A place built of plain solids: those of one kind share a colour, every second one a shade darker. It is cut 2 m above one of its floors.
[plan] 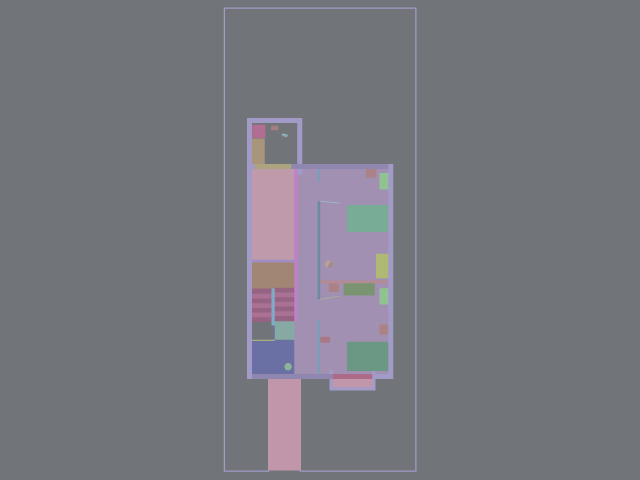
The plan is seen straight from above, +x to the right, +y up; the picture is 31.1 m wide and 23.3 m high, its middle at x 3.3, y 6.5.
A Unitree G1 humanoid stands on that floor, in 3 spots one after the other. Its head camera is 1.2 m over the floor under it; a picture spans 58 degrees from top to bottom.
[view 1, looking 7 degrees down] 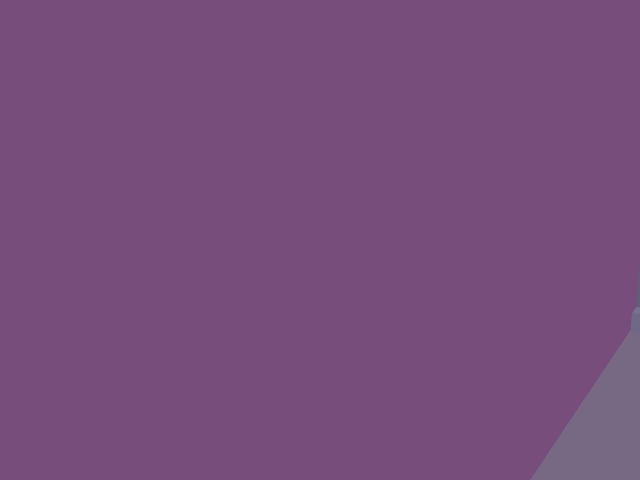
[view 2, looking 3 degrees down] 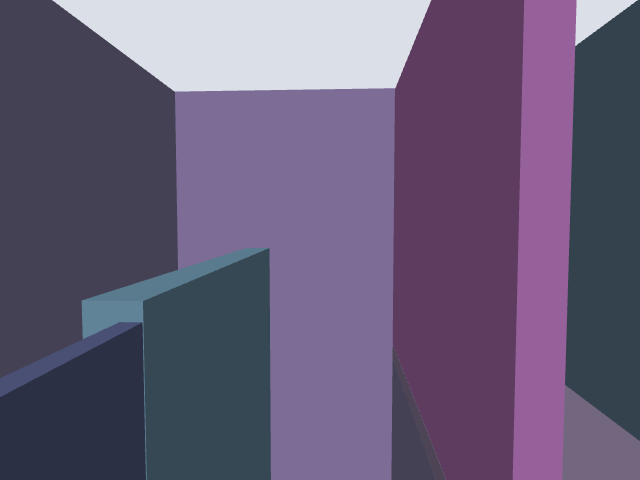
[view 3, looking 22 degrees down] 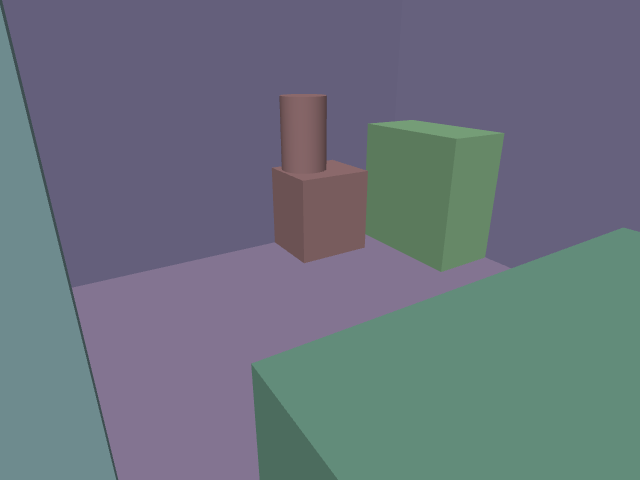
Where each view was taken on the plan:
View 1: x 2.68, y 5.37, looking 133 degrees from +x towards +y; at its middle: landing_wall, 0.73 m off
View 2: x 1.58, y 1.35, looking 93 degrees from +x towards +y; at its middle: landing_end_wall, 4.07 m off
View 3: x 4.26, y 7.29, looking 58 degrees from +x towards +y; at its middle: nightstand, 2.84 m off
